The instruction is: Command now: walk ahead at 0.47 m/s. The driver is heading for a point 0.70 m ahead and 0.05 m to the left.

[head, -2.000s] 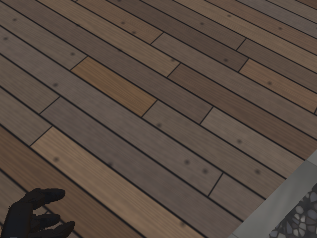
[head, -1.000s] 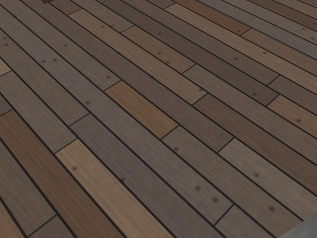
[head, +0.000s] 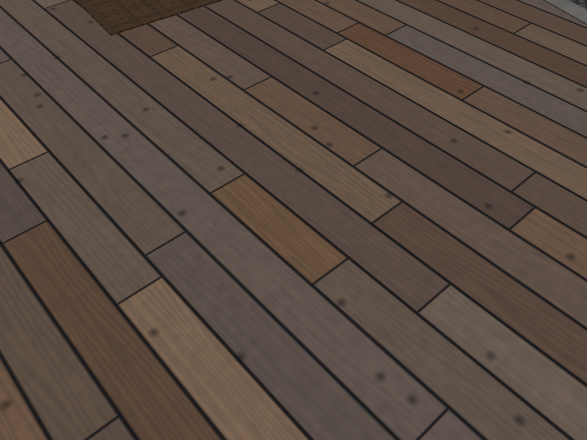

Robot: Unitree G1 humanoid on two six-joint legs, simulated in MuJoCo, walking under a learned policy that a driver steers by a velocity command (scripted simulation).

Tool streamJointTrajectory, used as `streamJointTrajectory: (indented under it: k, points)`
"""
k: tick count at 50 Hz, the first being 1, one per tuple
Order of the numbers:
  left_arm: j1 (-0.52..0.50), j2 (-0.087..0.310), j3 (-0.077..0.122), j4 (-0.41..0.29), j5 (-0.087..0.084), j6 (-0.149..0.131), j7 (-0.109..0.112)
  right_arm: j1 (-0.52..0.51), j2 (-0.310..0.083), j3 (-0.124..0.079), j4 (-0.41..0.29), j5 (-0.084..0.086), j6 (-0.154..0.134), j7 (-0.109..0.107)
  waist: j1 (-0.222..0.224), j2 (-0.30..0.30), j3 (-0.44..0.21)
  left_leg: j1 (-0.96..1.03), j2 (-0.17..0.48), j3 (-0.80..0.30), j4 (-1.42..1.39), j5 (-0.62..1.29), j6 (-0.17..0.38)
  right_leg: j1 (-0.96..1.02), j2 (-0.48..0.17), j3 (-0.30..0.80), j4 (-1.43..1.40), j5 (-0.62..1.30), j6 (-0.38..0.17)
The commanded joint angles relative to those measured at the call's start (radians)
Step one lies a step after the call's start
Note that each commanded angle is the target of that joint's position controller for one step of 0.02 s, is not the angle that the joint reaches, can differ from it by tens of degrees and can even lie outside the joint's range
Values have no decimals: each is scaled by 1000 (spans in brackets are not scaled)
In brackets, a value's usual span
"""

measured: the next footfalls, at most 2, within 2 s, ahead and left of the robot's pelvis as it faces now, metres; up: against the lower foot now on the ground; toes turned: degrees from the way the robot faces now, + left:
left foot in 0.18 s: +0.13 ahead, +0.18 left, +0.04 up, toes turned +6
right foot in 0.62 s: +0.42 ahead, +0.00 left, +0.04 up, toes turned -1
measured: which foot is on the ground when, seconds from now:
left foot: up 0.00-0.16, down 0.18-0.64, up 0.66-0.88, down 0.90-1.00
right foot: down 0.00-0.20, up 0.22-0.60, down 0.62-1.00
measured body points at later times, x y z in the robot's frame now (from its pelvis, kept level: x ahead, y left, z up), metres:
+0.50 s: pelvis +0.19 +0.10 +0.03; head +0.22 +0.12 +0.48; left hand +0.37 +0.33 -0.09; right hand +0.11 -0.13 -0.11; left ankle +0.09 +0.17 -0.72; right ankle +0.34 -0.04 -0.66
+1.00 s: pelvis +0.31 +0.11 +0.02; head +0.32 +0.12 +0.47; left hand +0.41 +0.35 -0.12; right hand +0.37 -0.15 -0.12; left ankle +0.31 +0.23 -0.72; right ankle +0.38 +0.00 -0.71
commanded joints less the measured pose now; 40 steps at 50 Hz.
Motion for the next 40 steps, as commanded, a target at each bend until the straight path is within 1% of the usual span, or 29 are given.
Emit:
streamJointTrajectory:
  k: [1, 2, 4, 6, 8, 9, 10, 11, 12, 13, 14, 15, 16, 17, 19, 21, 23, 26, 28, 30, 31, 32, 33, 34, 35, 36, 37, 38, 40]
  points:
    - [93, 114, 25, -34, -8, -35, 5, -195, -39, -4, -141, 0, -79, 25, 24, -75, 150, -462, 91, -55, 123, 60, 41, 125, -329, 386, -224, -331, -141]
    - [75, 111, 24, -53, -14, -38, 5, -190, -31, 0, -153, -2, -88, 30, 17, -78, 132, -426, 92, -45, 65, 73, 38, 95, -311, 347, -225, -310, -131]
    - [25, 144, 28, -99, -20, -39, 2, -187, -10, 14, -168, -5, -93, 40, -1, -111, 118, -220, 50, 24, -105, 42, 24, -71, -260, 249, -234, -292, -123]
    - [7, 179, 34, -128, -31, -44, -9, -147, -17, 17, -174, -3, -94, 52, -44, -139, 119, -34, 1, 110, -146, 12, 27, -224, -260, 201, -221, -331, -145]
    - [-15, 171, 29, -161, -39, -55, -15, -30, -58, 3, -149, 1, -90, 54, -113, -107, 119, 174, -36, 139, -224, 68, 45, -354, -235, 158, -148, -300, -139]
    - [-32, 157, 21, -179, -32, -63, -15, 97, -104, -20, -115, 4, -91, 49, -176, -79, 69, 343, -58, 127, -263, 68, 62, -412, -198, 115, -22, -132, -120]
    - [-61, 120, 7, -198, -25, -72, -13, 307, -209, -58, -68, 1, -97, 45, -267, 71, -13, 576, 94, -171, -430, -107, 138, -560, -92, -7, 369, 142, -57]
    - [-55, 30, -10, -246, -22, -96, -5, 486, -328, -78, -36, -20, -103, 50, -268, 396, -153, 721, 378, -843, -734, -396, 292, -767, 65, -10, 807, -185, 1]
    - [-57, 90, 9, -242, -41, -120, -16, 354, -220, -36, -57, -40, -121, 57, -190, 257, -67, 630, 406, -969, -802, -363, 302, -846, 40, 155, 1040, -181, -20]
    - [-99, 91, 10, -257, -52, -123, -28, 246, -161, -15, -75, -31, -126, 64, -129, 197, 52, 506, 402, -780, -764, -138, 271, -893, -4, 133, 1092, -110, -42]
    - [-132, 101, 11, -256, -40, -114, -32, 162, -115, 2, -91, -28, -124, 71, -88, 101, 96, 407, 353, -570, -732, 110, 236, -842, -58, 80, 1079, -35, -43]
    - [-136, 113, 23, -250, -29, -101, -31, 110, -92, 10, -99, -33, -117, 78, -53, 77, 105, 333, 295, -407, -731, 325, 199, -769, -90, 55, 1034, 18, -39]
    - [-119, 117, 31, -244, -33, -81, -33, 92, -65, 20, -99, -41, -108, 80, -23, 112, 100, 277, 232, -269, -739, 455, 156, -682, -107, 35, 991, 39, -37]
    - [-113, 113, 32, -239, -38, -66, -38, 98, -50, 24, -95, -40, -102, 78, -12, 134, 98, 255, 188, -176, -748, 571, 131, -624, -106, 12, 940, 58, -33]
    - [-156, 101, 32, -252, -31, -51, -42, 122, -62, 28, -85, -40, -97, 59, -1, 116, 115, 231, 147, -68, -772, 779, 133, -585, -85, -42, 828, 117, -9]
    - [-264, 62, 18, -292, -18, -51, -44, 130, -78, 32, -87, -41, -87, 36, -8, 97, 115, 213, 101, 17, -775, 911, 116, -506, -60, -99, 563, 210, 18]
    - [-373, 36, 7, -321, -11, -54, -50, 184, -116, 29, -77, -39, -78, 19, -47, 122, 74, 267, 99, 41, -757, 987, 94, -428, -27, -129, 383, 288, 36]
    - [-437, 61, 9, -337, -12, -46, -62, 230, -155, 18, -65, -23, -62, 5, -64, 142, 44, 378, 152, 11, -707, 991, 103, -395, -20, -108, 260, 313, 30]
    - [-418, 100, 18, -332, -5, -46, -66, 207, -159, 12, -69, -21, -54, 5, -36, 152, 28, 427, 184, -13, -643, 1038, 110, -362, -16, -87, 228, 279, -1]
    - [-317, 147, 38, -289, 3, -57, -67, 174, -159, 7, -83, -21, -44, 10, 19, 130, -22, 480, 166, -19, -498, 1107, 97, -244, 17, -110, 116, 322, -45]
    - [-257, 181, 51, -263, 10, -64, -63, 195, -163, 7, -86, -27, -43, 19, 39, 91, -74, 442, 114, -5, -370, 1034, 71, -91, -1, -97, 72, 555, -70]
    - [-178, 244, 61, -245, 37, -63, -56, 258, -123, 21, -97, -52, -51, 31, 21, -18, -201, 192, 54, 1, -154, 692, 37, 250, -166, 47, 219, 1035, -153]
    - [-144, 191, 39, -229, 46, -54, -54, 383, -34, 54, -65, -47, -50, 43, -4, -196, -377, 19, -60, -26, 151, -122, -19, 438, -423, 325, 192, 1214, -355]
    - [-158, 123, 20, -231, 29, -50, -58, 355, -99, 33, -44, -27, -44, 51, 4, -98, -393, 29, -45, -150, 252, -261, -30, 347, -398, 371, 135, 1041, -356]
    - [-267, 129, 17, -246, 7, -50, -56, 244, -131, 21, -87, -11, -35, 49, -11, -57, -235, -27, -10, -135, 254, -235, -36, 195, -358, 283, 78, 858, -305]
    - [-336, 119, 11, -250, 3, -53, -52, 173, -124, 18, -105, -14, -23, 37, -29, 0, -132, -41, 15, -114, 210, -195, -43, 64, -313, 223, 26, 704, -262]
    - [-381, 117, 6, -250, 7, -56, -50, 152, -115, 14, -109, -20, -7, 23, -55, 24, -69, -1, 38, -110, 124, -154, -52, -63, -282, 174, -17, 590, -226]
    - [-413, 129, 9, -246, 15, -52, -47, 165, -95, 17, -109, -23, 8, 13, -85, -7, -40, 72, 49, -97, 1, -134, -58, -162, -241, 123, -44, 479, -191]
    - [-410, 148, 16, -236, 30, -38, -40, 173, -68, 23, -101, -31, 26, -3, -87, -59, -40, 161, 16, -48, -155, -109, -68, -231, -208, 93, -66, 377, -185]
